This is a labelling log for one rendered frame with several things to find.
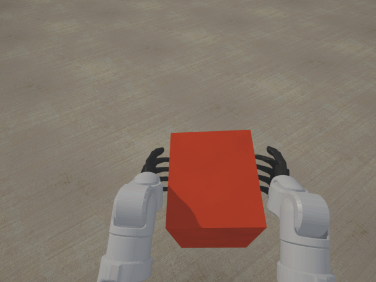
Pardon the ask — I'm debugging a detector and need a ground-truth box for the right robot forearm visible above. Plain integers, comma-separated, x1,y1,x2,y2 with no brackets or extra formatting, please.
267,175,336,282

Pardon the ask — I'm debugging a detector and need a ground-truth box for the left robot forearm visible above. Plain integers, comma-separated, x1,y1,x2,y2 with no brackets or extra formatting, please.
97,172,163,282

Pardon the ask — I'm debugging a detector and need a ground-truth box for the right robot hand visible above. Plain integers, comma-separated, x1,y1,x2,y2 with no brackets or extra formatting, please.
255,146,290,194

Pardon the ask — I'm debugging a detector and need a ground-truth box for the left robot hand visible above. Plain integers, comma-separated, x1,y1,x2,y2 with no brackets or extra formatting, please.
141,147,169,192

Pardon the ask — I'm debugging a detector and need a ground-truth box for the carton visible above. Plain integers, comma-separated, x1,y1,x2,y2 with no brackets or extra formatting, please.
166,130,267,248

